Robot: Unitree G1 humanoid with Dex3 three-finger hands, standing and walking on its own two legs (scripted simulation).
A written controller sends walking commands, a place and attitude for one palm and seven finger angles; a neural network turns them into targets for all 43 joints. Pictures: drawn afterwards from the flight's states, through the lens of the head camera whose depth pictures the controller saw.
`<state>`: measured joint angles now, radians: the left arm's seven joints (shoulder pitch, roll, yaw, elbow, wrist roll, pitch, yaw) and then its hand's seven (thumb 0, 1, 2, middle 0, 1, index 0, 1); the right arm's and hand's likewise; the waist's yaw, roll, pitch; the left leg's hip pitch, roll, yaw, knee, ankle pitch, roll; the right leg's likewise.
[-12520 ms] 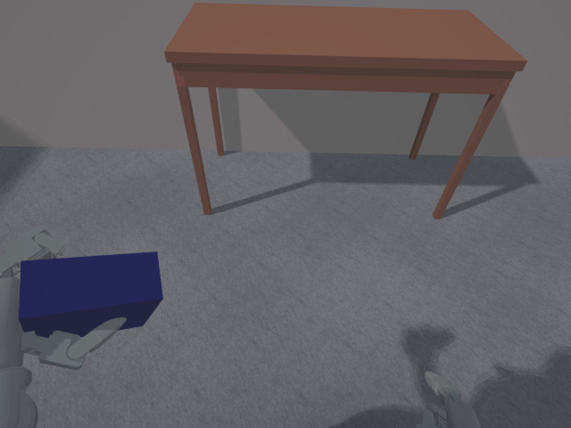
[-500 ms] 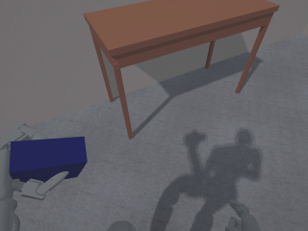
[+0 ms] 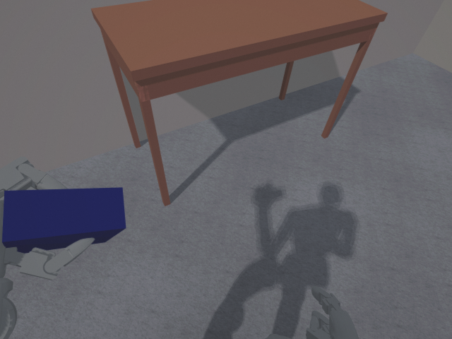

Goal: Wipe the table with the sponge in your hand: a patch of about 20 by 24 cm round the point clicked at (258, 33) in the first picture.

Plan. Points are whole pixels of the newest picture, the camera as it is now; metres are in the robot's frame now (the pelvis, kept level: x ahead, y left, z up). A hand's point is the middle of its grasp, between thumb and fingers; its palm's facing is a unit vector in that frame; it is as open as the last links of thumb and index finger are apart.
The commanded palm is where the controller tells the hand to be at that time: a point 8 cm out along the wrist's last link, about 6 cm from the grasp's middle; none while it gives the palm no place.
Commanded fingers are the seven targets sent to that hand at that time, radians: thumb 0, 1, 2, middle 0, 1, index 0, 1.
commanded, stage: take the last steps up to it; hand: left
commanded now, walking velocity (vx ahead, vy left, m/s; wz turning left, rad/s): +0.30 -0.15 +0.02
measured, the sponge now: (81, 220) +0.23 +0.22 +0.15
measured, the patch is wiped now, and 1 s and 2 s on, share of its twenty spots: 0.00 0.00 0.00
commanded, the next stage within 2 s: none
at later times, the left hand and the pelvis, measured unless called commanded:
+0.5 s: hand (143, 157) +0.33 +0.16 +0.17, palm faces +0.41 -0.79 -0.46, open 9.2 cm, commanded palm +0.28 +0.20 +0.17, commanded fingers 0.00 0.10 1.30 -1.20 -1.60 -1.20 -1.60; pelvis +0.12 -0.08 -0.02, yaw +1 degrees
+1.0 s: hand (217, 119) +0.44 +0.06 +0.16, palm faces +0.43 -0.77 -0.48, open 9.2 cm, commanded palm +0.37 +0.10 +0.17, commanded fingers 0.00 0.10 1.30 -1.20 -1.60 -1.20 -1.60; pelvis +0.24 -0.19 -0.01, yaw +5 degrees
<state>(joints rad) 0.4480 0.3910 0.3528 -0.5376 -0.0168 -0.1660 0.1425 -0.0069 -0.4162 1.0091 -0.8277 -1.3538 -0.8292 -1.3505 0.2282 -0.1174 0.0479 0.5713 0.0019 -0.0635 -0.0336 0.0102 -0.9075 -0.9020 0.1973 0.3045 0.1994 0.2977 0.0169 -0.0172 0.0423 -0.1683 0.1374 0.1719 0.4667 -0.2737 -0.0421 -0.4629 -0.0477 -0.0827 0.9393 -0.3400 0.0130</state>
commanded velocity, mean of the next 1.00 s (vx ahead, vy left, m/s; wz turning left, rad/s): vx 0.30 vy -0.06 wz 0.10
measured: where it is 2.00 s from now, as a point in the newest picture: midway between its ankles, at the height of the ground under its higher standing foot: (277, 286)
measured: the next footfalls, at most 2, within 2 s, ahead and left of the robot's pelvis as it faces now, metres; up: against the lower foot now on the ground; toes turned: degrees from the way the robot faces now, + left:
right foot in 0.16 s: +0.12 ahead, -0.19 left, +0.00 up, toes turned -10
left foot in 0.46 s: +0.20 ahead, +0.02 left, +0.00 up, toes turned +12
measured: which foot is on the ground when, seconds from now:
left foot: down 0.00-0.16, up 0.18-0.44, down 0.46-0.82, up 0.84-1.00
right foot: up 0.00-0.14, down 0.16-0.48, up 0.50-0.80, down 0.82-1.00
